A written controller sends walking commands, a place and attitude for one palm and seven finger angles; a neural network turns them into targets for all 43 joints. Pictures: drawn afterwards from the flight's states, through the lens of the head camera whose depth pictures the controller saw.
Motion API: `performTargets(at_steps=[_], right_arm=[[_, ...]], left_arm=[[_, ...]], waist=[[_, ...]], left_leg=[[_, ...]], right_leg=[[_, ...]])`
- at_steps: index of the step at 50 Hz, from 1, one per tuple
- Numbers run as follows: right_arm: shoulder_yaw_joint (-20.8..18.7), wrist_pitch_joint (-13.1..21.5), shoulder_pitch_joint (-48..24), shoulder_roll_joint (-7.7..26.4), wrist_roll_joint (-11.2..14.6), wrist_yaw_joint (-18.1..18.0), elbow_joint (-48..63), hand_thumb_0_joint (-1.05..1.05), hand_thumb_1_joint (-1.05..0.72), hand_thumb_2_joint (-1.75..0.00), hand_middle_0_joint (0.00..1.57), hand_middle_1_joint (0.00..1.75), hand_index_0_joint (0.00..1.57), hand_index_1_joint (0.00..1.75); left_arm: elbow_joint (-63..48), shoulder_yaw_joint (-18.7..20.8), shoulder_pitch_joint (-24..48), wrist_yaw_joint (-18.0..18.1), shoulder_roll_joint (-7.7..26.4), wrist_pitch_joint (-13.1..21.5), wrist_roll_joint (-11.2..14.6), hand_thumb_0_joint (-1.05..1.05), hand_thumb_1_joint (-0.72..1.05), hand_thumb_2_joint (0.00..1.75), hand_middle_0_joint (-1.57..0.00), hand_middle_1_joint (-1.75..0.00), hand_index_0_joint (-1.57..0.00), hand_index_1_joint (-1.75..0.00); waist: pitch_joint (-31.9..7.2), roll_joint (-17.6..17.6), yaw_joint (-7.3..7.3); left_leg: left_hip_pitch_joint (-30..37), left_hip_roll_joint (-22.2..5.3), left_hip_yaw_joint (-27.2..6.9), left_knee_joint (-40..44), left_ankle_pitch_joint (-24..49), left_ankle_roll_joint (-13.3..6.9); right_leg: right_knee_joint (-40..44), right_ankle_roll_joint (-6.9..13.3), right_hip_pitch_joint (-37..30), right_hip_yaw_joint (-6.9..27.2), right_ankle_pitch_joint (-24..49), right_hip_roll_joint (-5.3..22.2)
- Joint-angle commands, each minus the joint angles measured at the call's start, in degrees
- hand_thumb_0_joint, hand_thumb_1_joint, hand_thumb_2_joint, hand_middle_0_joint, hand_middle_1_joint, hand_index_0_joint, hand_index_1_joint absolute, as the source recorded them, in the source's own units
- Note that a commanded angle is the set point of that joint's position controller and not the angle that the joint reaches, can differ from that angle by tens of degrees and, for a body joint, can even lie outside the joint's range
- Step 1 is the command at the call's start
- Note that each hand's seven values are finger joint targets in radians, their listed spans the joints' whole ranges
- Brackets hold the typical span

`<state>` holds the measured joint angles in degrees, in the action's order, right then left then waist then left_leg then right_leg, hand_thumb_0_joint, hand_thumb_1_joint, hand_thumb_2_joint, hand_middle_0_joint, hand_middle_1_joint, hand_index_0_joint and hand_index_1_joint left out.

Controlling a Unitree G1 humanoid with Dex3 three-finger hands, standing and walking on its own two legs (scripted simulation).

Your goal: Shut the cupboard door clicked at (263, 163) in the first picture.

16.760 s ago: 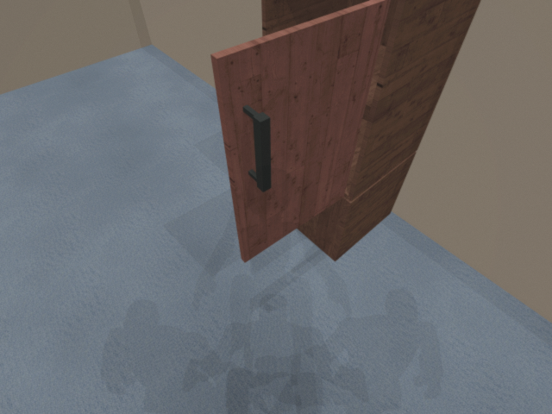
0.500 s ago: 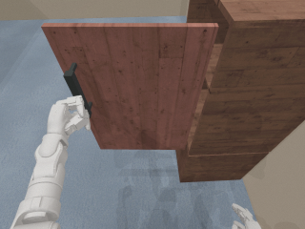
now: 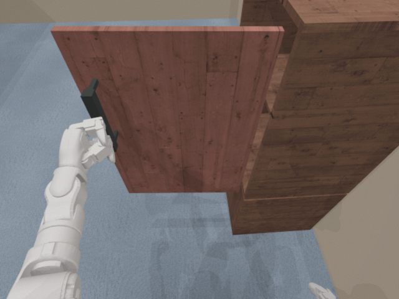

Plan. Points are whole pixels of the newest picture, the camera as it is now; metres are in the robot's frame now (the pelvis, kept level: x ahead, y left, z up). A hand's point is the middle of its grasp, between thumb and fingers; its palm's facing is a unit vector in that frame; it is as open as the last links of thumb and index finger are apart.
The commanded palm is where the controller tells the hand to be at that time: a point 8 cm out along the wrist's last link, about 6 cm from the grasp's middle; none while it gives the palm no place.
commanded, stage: push the door shut along its arc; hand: left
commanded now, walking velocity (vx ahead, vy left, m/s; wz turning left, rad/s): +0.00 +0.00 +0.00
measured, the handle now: (104, 117) +0.48 +0.22 +0.09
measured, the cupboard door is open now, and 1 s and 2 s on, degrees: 87 72 61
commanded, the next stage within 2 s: pull the fist back off the door in 1.98 s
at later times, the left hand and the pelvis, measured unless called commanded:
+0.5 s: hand (111, 132) +0.43 +0.19 +0.09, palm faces -0.05 -1.00 -0.03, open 3.1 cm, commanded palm +0.42 +0.24 +0.09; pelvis -0.01 +0.00 -0.01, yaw +1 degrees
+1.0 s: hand (125, 111) +0.49 +0.18 +0.09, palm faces -0.18 -0.98 -0.01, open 3.1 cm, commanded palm +0.49 +0.21 +0.09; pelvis -0.01 +0.01 -0.02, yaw +0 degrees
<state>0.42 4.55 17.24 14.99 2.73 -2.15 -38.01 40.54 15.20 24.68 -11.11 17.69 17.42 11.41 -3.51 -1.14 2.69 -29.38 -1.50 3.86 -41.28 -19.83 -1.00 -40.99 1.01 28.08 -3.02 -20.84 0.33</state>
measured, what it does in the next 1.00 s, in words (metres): stands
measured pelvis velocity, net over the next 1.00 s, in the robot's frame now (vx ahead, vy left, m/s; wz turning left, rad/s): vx -0.01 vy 0.01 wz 0.00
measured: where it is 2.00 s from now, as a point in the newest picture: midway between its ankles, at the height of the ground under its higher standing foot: outside the picture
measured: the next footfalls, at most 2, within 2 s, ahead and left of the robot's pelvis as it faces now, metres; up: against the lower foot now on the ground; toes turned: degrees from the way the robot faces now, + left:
none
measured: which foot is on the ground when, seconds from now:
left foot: down 0.00-1.00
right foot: down 0.00-1.00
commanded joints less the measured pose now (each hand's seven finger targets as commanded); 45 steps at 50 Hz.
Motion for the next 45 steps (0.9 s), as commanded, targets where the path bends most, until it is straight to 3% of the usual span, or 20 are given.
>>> performTargets(at_steps=[1,2,7,9,10,12,15,17,19,22,25,26,28,31,33,35,38,40,42,45], right_arm=[[-2.94,2.18,-0.17,8.02,0.03,-0.71,6.67,0.00,-0.90,-0.90,0.20,0.30,0.20,0.30],[-2.97,2.09,0.12,8.11,0.00,-0.75,6.85,0.00,-0.90,-0.90,0.20,0.30,0.20,0.30],[-2.81,1.76,-0.01,8.21,0.13,-0.58,7.23,0.00,-0.90,-0.90,0.20,0.30,0.20,0.30],[-2.62,1.67,-0.01,8.10,0.30,-0.66,6.95,0.00,-0.90,-0.90,0.20,0.30,0.20,0.30],[-2.67,1.63,0.21,8.32,0.28,-0.80,6.56,0.00,-0.90,-0.90,0.20,0.30,0.20,0.30],[-2.57,1.29,0.88,8.76,0.15,-1.27,5.69,0.00,-0.90,-0.90,0.20,0.30,0.20,0.30],[-2.25,1.35,1.32,8.81,0.05,-1.32,5.23,0.00,-0.90,-0.90,0.20,0.30,0.20,0.30],[-2.33,1.08,2.28,9.25,-0.16,-1.38,5.20,0.00,-0.90,-0.90,0.20,0.30,0.20,0.30],[-2.13,1.00,2.27,9.19,0.05,-1.37,5.05,0.00,-0.90,-0.90,0.20,0.30,0.20,0.30],[-2.26,0.61,3.85,9.80,-0.13,-1.54,4.55,0.00,-0.90,-0.90,0.20,0.30,0.20,0.30],[-2.44,0.58,4.83,10.29,-0.12,-1.46,4.06,0.00,-0.90,-0.90,0.20,0.30,0.20,0.30],[-2.42,0.55,4.97,10.16,-0.10,-1.44,4.27,0.00,-0.90,-0.90,0.20,0.30,0.20,0.30],[-2.59,0.37,6.21,10.53,-0.25,-1.41,3.56,0.00,-0.90,-0.90,0.20,0.30,0.20,0.30],[-2.70,0.21,7.33,10.93,-0.35,-1.39,2.92,0.00,-0.90,-0.90,0.20,0.30,0.20,0.30],[-2.77,0.10,8.34,11.00,-0.51,-1.19,2.42,0.00,-0.90,-0.90,0.20,0.30,0.20,0.30],[-2.89,-0.06,9.31,11.43,-0.58,-1.30,1.67,0.00,-0.90,-0.90,0.20,0.30,0.20,0.30],[-2.69,-0.10,10.31,11.73,-0.81,-1.10,1.23,0.00,-0.90,-0.90,0.20,0.30,0.20,0.30],[-2.72,-0.19,11.25,12.13,-0.88,-1.19,0.77,0.00,-0.90,-0.90,0.20,0.30,0.20,0.30],[-2.68,-0.12,12.16,12.29,-1.11,-1.11,0.78,0.00,-0.90,-0.90,0.20,0.30,0.20,0.30],[-2.77,-0.21,12.82,12.06,-1.42,-0.73,0.75,0.00,-0.90,-0.90,0.20,0.30,0.20,0.30]], left_arm=[[-12.31,2.43,22.75,0.07,11.83,4.04,1.07,0.00,0.90,0.90,-1.30,-1.50,-1.30,-1.50],[-11.99,2.68,21.43,0.12,12.02,3.92,1.17,0.00,0.90,0.90,-1.30,-1.50,-1.30,-1.50],[-10.77,2.18,22.79,-0.30,12.14,3.53,0.78,0.00,0.90,0.90,-1.30,-1.50,-1.30,-1.50],[-10.43,0.26,28.02,-0.80,11.04,3.77,0.62,0.00,0.90,0.90,-1.30,-1.50,-1.30,-1.50],[-9.00,1.56,29.32,-0.96,12.58,3.75,0.61,0.00,0.90,0.90,-1.30,-1.50,-1.30,-1.50],[-6.09,2.90,33.33,-1.43,15.73,4.26,0.36,0.00,0.90,0.90,-1.30,-1.50,-1.30,-1.50],[-1.99,3.39,37.11,-3.07,16.69,4.93,0.29,0.00,0.90,0.90,-1.30,-1.50,-1.30,-1.50],[0.26,5.32,36.44,-4.30,19.38,5.34,0.39,0.00,0.90,0.90,-1.30,-1.50,-1.30,-1.50],[1.96,3.86,39.89,-5.84,18.41,5.38,0.54,0.00,0.90,0.90,-1.30,-1.50,-1.30,-1.50],[6.02,4.83,41.29,-7.36,20.33,5.32,0.63,0.00,0.90,0.90,-1.30,-1.50,-1.30,-1.50],[7.07,4.91,45.22,-8.88,21.68,5.55,0.50,0.00,0.90,0.90,-1.30,-1.50,-1.30,-1.50],[7.21,3.40,45.62,-9.44,20.18,5.62,0.39,0.00,0.90,0.90,-1.30,-1.50,-1.30,-1.50],[8.35,3.10,48.36,-10.19,20.35,5.50,0.39,0.00,0.90,0.90,-1.30,-1.50,-1.30,-1.50],[9.72,2.55,51.16,-11.27,20.86,5.47,-0.09,0.00,0.90,0.90,-1.30,-1.50,-1.30,-1.50],[10.56,0.87,52.87,-11.84,18.98,5.27,-0.24,0.00,0.90,0.90,-1.30,-1.50,-1.30,-1.50],[12.19,1.15,54.93,-11.95,19.83,4.87,-0.34,0.00,0.90,0.90,-1.30,-1.50,-1.30,-1.50],[14.50,0.63,57.35,-12.45,19.81,4.25,-0.74,0.00,0.90,0.90,-1.30,-1.50,-1.30,-1.50],[16.09,2.14,59.52,-12.49,22.57,3.97,-1.29,0.00,0.90,0.90,-1.30,-1.50,-1.30,-1.50],[16.03,3.14,61.46,-12.90,24.05,4.15,-1.56,0.00,0.90,0.90,-1.30,-1.50,-1.30,-1.50],[15.74,1.10,62.91,-13.62,22.19,4.04,-2.26,0.00,0.90,0.90,-1.30,-1.50,-1.30,-1.50]], waist=[[-17.80,-1.38,0.20],[-18.13,0.46,0.00],[-16.62,0.06,0.36],[-15.94,0.45,1.77],[-16.08,-0.70,1.60],[-14.96,1.20,2.43],[-17.15,-0.77,2.54],[-19.23,0.62,2.03],[-18.56,-1.17,3.24],[-18.22,0.77,3.77],[-19.61,-0.71,4.65],[-20.27,-2.57,4.93],[-20.89,-1.23,6.10],[-21.49,-3.55,6.78],[-21.80,-4.77,7.43],[-21.74,-3.06,8.28],[-21.78,-3.93,9.00],[-21.77,-2.97,9.56],[-24.08,-5.00,9.37],[-25.61,-7.27,10.03]], left_leg=[[11.32,1.08,-3.38,4.72,13.49,-0.30],[11.12,0.94,-3.46,4.65,13.93,-0.46],[10.28,1.02,-3.34,4.56,13.11,-0.48],[10.46,1.04,-3.48,4.49,12.55,-0.50],[10.49,1.08,-3.55,4.31,11.58,-0.44],[9.19,1.03,-3.78,4.09,9.63,-0.67],[8.82,1.40,-3.71,3.50,9.89,-0.59],[8.24,1.38,-3.77,2.87,11.34,-0.79],[7.71,1.45,-3.66,2.52,10.85,-0.72],[6.00,1.33,-4.04,1.84,10.31,-0.89],[5.82,1.30,-4.34,1.07,10.18,-0.85],[6.65,1.36,-4.36,0.88,10.87,-0.81],[6.77,1.12,-4.73,0.18,10.85,-1.02],[7.14,0.98,-5.16,-0.37,11.23,-0.88],[8.99,0.82,-5.81,-0.97,12.22,-0.84],[8.32,0.52,-6.33,-1.24,11.48,-0.84],[7.89,0.56,-6.60,-1.78,11.24,-0.97],[5.88,0.48,-6.64,-2.19,9.65,-1.09],[6.65,0.63,-6.82,-3.00,11.99,-1.14],[9.39,0.18,-7.42,-3.81,14.21,-0.82]], right_leg=[[5.04,-0.02,-4.72,1.65,16.46,-0.91],[5.07,-0.10,-5.65,1.60,16.90,-0.90],[5.05,-0.07,-4.95,1.73,16.59,-0.80],[5.11,-0.25,-3.55,1.76,16.41,-0.86],[5.11,-0.13,-2.79,1.93,15.23,-0.93],[5.51,-0.26,-2.56,2.28,13.26,-0.77],[4.78,-0.13,-2.73,2.78,14.06,-0.65],[4.21,-0.11,-4.65,3.05,15.82,-0.59],[4.01,-0.18,-2.91,3.07,15.75,-0.62],[3.82,-0.17,-2.31,3.05,14.92,-0.76],[3.29,-0.19,-0.87,3.28,14.72,-0.89],[3.05,-0.04,-0.04,3.17,14.99,-0.97],[2.81,-0.26,1.33,2.95,14.62,-1.17],[2.28,-0.02,3.58,2.79,13.97,-1.35],[1.98,0.11,6.05,2.27,13.70,-1.66],[1.86,0.05,7.60,2.01,12.26,-1.82],[1.59,0.14,9.09,1.90,11.66,-2.05],[1.60,-0.01,9.53,2.18,10.15,-1.99],[0.54,0.30,9.27,2.10,11.97,-2.12],[0.11,0.36,12.33,1.64,12.19,-2.37]])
